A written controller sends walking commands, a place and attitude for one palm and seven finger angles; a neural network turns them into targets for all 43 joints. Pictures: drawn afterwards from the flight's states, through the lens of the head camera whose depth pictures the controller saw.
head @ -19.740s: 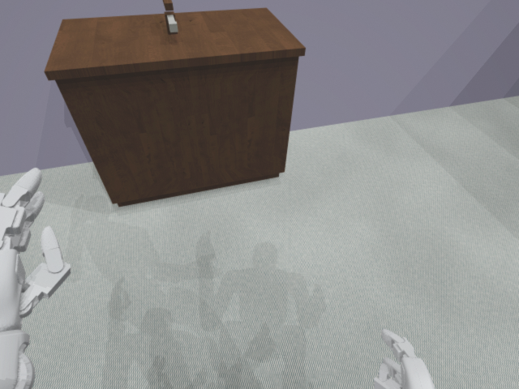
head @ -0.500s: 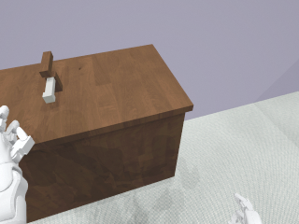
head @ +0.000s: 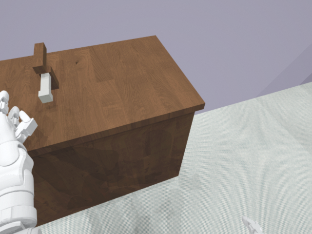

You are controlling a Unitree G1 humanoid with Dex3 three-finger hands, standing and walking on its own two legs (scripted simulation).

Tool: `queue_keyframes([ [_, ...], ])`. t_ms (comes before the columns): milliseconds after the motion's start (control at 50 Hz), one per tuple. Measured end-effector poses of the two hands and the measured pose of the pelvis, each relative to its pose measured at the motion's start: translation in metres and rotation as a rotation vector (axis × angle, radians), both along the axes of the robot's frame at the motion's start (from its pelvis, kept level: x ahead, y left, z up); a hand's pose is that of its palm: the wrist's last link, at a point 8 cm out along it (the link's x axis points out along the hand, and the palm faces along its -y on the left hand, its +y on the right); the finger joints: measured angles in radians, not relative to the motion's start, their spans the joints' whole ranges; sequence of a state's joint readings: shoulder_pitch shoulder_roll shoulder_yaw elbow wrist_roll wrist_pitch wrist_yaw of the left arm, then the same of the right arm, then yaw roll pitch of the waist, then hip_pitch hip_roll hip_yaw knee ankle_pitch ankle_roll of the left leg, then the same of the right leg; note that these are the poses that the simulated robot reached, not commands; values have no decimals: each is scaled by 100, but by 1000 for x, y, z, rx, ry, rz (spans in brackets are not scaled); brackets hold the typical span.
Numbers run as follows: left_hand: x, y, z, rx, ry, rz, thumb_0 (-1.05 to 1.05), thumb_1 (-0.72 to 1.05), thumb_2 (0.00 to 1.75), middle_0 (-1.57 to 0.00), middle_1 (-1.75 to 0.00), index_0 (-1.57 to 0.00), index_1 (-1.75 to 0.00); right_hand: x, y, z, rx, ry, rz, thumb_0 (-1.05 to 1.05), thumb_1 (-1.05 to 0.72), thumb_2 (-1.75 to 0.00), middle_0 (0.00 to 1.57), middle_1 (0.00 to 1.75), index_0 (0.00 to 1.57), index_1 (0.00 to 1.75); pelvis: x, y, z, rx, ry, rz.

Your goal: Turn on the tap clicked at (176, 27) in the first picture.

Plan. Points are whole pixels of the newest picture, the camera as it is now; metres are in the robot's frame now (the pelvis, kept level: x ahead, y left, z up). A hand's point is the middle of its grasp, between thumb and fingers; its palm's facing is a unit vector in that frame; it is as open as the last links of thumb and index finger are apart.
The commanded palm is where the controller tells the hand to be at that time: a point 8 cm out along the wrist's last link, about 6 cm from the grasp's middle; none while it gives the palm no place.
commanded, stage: reach beside the lever's end, fingers flat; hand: left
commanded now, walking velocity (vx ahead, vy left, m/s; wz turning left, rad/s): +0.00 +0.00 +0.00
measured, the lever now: (45, 96) +0.46 +0.36 +0.08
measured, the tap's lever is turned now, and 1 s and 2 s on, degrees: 0 1 13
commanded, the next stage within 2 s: push the lever round in 0.96 s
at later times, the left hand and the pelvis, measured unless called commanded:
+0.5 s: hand (35, 105) +0.42 +0.37 +0.09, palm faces +0.61 -0.79 -0.06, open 7.8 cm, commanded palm +0.38 +0.39 +0.09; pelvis +0.00 +0.01 -0.01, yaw -1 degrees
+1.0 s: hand (36, 102) +0.44 +0.38 +0.08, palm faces +0.62 -0.78 -0.07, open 7.9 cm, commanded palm +0.39 +0.40 +0.08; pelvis +0.01 +0.00 -0.02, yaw -2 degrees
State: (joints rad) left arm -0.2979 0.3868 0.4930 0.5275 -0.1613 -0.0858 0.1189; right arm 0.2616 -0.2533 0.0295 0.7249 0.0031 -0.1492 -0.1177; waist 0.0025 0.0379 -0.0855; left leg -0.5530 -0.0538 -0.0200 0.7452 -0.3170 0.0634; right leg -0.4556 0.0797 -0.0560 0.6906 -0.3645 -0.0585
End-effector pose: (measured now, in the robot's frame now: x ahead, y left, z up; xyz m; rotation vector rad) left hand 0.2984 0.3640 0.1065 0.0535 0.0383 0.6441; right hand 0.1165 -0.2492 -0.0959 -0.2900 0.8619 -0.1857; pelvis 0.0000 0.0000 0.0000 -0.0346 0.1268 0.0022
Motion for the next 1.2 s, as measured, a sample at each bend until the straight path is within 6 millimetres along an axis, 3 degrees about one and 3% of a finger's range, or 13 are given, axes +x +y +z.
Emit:
queue_keyframes([
  [360,54,19,-7,2,-12,-7,1,90,90,-16,-17,-16,-17,-48,3,-9,-26,168,-53,1,-90,-90,21,30,20,30,4,16,-5,-16,59,-8],
  [620,83,38,-14,12,-17,14,1,90,90,-15,-15,-15,-15,-83,-8,-19,-50,316,-72,1,-90,-90,21,30,20,30,1,11,-15,-24,121,-6],
  [760,93,35,-18,5,-1,-20,1,89,90,-15,-15,-15,-15,-99,-14,-18,-49,382,-107,1,-90,-90,21,30,20,30,6,9,-15,-27,140,-14],
  [940,90,43,-29,-6,29,23,1,89,90,-15,-15,-15,-15,-97,-17,-19,-43,394,-124,0,-90,-90,21,30,20,30,10,5,-17,-26,146,-22],
  [1100,89,47,-21,12,-22,7,1,90,90,-15,-15,-15,-15,-82,-17,-20,-41,371,-119,0,-90,-90,21,30,20,30,13,5,-18,-30,146,-23],
  [1200,87,47,-25,-29,24,-13,1,90,90,-15,-15,-15,-15,-71,-13,-18,-36,340,-113,0,-90,-90,21,30,20,30,15,7,-16,-31,138,-20],
])
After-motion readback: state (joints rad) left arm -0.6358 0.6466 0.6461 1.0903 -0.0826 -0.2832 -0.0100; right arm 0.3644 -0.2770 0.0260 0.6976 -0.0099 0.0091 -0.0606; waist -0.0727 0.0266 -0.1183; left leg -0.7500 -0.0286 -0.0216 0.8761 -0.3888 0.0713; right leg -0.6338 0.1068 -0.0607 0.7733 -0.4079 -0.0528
